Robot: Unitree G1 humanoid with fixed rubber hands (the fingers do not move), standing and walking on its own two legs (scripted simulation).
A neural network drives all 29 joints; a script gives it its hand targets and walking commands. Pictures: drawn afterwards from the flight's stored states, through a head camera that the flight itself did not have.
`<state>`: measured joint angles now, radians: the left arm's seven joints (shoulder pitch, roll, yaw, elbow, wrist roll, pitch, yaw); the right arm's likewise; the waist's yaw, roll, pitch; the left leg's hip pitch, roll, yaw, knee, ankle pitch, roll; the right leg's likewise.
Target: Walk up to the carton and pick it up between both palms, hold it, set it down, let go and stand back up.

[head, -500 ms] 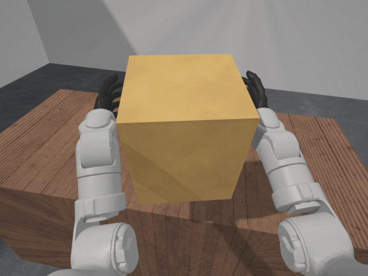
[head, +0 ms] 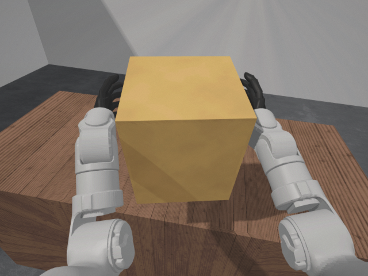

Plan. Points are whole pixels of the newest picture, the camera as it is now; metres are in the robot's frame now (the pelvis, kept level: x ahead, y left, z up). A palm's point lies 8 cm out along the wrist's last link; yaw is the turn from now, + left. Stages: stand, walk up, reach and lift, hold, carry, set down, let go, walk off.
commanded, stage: hold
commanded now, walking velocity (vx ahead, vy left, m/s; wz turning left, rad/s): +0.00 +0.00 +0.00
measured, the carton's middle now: (182, 132) +0.36 +0.00 +0.19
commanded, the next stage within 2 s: none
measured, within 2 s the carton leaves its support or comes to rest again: neither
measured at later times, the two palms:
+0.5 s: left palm (103, 114) +0.36 +0.16 +0.24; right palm (252, 113) +0.36 -0.14 +0.23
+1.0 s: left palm (107, 118) +0.36 +0.16 +0.22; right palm (254, 118) +0.35 -0.15 +0.22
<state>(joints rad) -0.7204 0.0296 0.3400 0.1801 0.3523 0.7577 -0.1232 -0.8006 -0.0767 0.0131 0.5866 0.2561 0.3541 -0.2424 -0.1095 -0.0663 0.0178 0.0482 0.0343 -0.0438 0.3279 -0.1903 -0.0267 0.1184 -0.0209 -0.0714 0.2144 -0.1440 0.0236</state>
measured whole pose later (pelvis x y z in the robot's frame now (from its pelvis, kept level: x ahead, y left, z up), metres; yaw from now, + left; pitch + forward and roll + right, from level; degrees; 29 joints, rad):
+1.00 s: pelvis -0.01 +0.00 +0.00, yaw +0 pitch -11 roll -1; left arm -0.70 0.00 0.35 0.13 0.38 0.76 -0.12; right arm -0.77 -0.07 0.00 0.55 0.24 0.34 -0.23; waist -0.10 -0.06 0.05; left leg 0.03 0.03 -0.03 0.33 -0.18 -0.02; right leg 0.10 -0.02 -0.06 0.22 -0.13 0.02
